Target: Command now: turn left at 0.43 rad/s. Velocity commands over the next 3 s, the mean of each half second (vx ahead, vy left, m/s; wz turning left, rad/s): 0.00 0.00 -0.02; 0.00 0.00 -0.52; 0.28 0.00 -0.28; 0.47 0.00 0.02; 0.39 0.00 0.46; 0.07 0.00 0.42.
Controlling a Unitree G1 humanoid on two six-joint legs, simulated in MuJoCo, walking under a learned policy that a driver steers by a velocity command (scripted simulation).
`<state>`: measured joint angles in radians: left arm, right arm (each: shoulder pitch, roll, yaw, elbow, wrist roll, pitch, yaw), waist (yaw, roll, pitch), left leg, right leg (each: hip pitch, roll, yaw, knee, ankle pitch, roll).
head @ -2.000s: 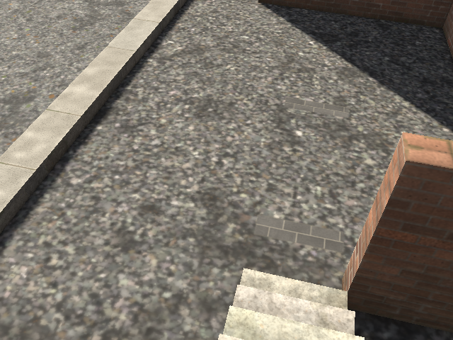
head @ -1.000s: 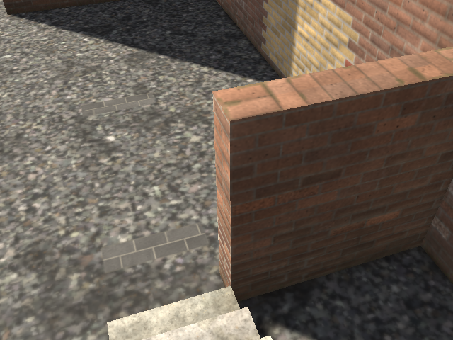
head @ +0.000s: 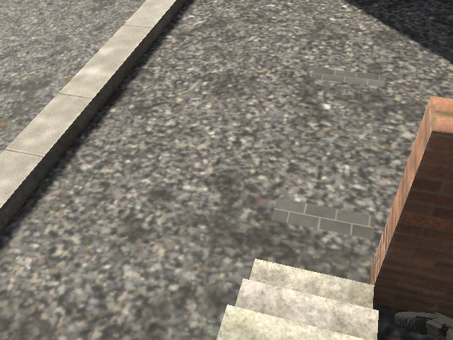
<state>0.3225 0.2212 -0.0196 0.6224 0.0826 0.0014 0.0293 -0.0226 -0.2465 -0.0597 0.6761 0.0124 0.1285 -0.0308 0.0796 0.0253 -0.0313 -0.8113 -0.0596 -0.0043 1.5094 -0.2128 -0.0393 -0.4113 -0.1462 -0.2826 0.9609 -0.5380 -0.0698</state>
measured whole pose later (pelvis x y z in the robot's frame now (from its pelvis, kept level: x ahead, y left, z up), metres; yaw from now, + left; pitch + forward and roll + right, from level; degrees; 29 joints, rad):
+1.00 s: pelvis -0.03 +0.12 +0.03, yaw -18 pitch +0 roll +2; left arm 0.21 0.26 0.02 0.65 0.03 0.06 0.01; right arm 0.07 -0.24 0.01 0.60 -0.02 0.11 0.03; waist 0.02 0.05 0.00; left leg -0.61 -0.08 -0.01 1.13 -0.38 -0.06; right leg -0.40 0.08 0.25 0.70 -0.29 -0.01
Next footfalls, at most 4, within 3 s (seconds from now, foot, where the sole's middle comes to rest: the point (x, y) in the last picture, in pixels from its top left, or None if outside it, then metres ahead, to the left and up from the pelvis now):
0.16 left None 0.04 0.15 -0.72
0.58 right None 0.02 -0.02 -0.72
1.06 left None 0.06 0.20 -0.72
1.76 right None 0.24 -0.15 -0.91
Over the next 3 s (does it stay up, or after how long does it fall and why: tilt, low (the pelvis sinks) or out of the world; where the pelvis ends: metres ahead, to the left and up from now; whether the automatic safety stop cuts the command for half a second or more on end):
stays up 0.59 -0.19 -0.41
